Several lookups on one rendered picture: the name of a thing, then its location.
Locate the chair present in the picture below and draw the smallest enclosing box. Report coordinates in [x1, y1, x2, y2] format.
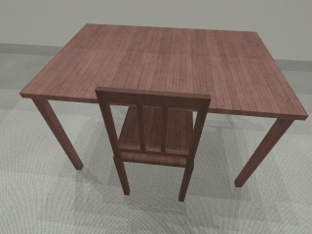
[95, 86, 212, 202]

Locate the table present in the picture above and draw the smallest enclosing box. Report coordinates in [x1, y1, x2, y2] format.
[19, 23, 309, 187]

